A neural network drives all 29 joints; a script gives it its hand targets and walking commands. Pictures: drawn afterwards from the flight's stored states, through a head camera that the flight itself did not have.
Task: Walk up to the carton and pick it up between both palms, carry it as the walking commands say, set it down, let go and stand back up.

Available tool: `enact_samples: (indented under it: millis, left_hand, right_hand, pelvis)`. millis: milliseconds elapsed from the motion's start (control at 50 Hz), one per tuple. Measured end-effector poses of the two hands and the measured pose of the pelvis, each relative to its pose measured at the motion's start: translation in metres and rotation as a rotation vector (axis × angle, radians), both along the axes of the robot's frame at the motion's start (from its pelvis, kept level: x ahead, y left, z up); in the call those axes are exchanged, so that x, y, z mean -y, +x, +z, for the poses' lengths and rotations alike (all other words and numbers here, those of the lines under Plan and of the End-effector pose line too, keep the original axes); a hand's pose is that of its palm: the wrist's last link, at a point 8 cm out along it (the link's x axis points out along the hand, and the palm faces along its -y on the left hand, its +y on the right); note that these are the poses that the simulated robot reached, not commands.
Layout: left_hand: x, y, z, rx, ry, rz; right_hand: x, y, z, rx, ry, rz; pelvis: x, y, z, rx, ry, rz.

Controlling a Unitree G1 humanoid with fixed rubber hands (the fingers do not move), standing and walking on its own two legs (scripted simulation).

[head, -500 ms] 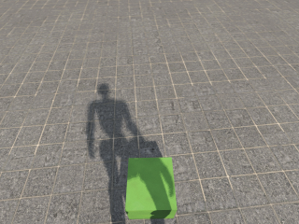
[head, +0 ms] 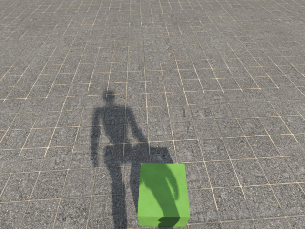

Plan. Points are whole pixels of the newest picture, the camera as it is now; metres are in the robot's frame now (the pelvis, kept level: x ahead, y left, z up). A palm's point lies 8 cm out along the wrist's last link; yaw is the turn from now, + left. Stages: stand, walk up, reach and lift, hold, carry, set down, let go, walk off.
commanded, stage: walk up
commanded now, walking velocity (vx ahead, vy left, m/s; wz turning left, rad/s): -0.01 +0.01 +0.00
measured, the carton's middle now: (162, 194) +0.44 -0.05 -0.66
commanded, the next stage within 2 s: stand in 0.16 s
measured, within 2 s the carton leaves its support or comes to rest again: neither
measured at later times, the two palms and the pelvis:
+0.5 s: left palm out of the picture +0.02 +0.25 -0.13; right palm out of the picture +0.03 -0.22 -0.14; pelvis +0.01 +0.00 +0.00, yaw +1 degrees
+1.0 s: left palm (79, 225) +0.18 +0.23 -0.13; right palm out of the picture +0.15 -0.21 -0.13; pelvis +0.00 +0.01 -0.02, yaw +0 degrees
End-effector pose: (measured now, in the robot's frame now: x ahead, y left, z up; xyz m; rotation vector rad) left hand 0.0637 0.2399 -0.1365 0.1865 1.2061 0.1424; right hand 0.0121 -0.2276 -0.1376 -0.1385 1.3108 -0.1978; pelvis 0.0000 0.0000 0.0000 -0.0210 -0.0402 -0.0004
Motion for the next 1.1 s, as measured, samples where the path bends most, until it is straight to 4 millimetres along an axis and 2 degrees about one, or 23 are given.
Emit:
enact_samples:
  millis: [220, 380, 720, 740, 780, 860, 920, 980, 1100]
  left_hand:
    - [-0.010, -0.040, 0.003, -0.122, 0.021, 0.033]
    - [-0.010, -0.039, 0.003, -0.135, 0.022, 0.035]
    - [-0.010, -0.040, 0.003, -0.132, 0.022, 0.035]
    - [-0.009, -0.038, 0.002, -0.130, 0.021, 0.035]
    - [-0.008, -0.016, 0.001, -0.094, 0.019, 0.019]
    - [0.000, 0.058, 0.005, -0.005, 0.009, -0.026]
    - [0.007, 0.097, 0.011, 0.005, -0.001, -0.045]
    - [0.011, 0.112, 0.012, 0.000, -0.017, -0.057]
    - [0.009, 0.116, -0.002, 0.002, -0.046, -0.054]
  right_hand:
    - [-0.008, 0.006, -0.001, -0.012, 0.021, 0.013]
    - [-0.008, 0.014, -0.001, -0.002, 0.020, 0.017]
    - [-0.008, 0.013, -0.001, -0.001, 0.020, 0.017]
    - [-0.008, 0.015, -0.001, -0.006, 0.021, 0.017]
    - [-0.007, 0.033, -0.004, 0.001, 0.019, 0.023]
    - [-0.010, 0.094, -0.002, 0.053, 0.013, 0.052]
    - [-0.014, 0.126, 0.005, 0.058, 0.016, 0.065]
    - [-0.015, 0.138, 0.008, 0.055, 0.018, 0.069]
    - [-0.014, 0.135, -0.003, 0.060, 0.033, 0.074]
  pelvis:
    - [-0.004, 0.003, 0.004, -0.027, 0.011, 0.009]
    - [-0.004, 0.007, 0.004, -0.033, 0.011, 0.009]
    - [-0.004, 0.006, 0.004, -0.030, 0.011, 0.010]
    - [-0.004, 0.005, 0.003, -0.042, 0.011, 0.010]
    - [-0.004, 0.000, -0.003, -0.067, 0.009, 0.008]
    - [-0.005, -0.009, -0.015, -0.118, 0.007, 0.001]
    - [-0.006, -0.010, -0.017, -0.150, 0.006, -0.001]
    - [-0.006, -0.006, -0.017, -0.176, 0.004, -0.003]
    - [-0.006, -0.003, -0.023, -0.248, 0.001, -0.010]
